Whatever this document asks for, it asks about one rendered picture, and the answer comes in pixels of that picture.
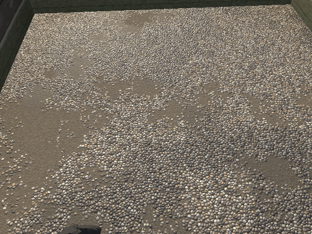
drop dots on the robot left hand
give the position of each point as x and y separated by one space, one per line
81 229

